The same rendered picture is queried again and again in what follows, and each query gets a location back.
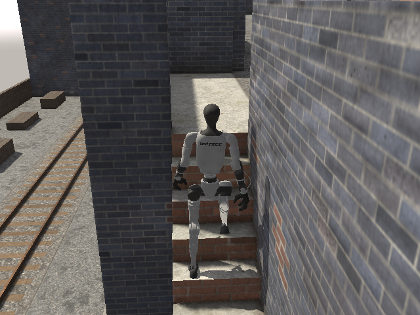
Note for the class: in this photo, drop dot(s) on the robot right forearm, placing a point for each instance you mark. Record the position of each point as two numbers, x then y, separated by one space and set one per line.
241 180

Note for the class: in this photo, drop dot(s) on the left robot hand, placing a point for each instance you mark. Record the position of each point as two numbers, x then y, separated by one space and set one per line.
175 182

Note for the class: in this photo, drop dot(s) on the robot right upper arm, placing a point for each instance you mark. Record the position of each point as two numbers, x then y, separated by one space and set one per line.
234 151

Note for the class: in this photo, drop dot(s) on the left robot foot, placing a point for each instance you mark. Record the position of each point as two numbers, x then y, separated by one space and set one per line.
193 272

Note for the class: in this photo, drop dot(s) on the right robot hand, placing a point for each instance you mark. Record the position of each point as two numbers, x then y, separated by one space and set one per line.
244 201

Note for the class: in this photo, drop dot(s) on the right robot shin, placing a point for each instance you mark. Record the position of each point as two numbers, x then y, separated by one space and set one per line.
224 208

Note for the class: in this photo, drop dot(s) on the robot left forearm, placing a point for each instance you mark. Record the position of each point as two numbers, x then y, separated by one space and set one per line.
180 171

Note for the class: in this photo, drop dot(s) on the robot left upper arm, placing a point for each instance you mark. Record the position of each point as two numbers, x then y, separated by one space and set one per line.
187 148

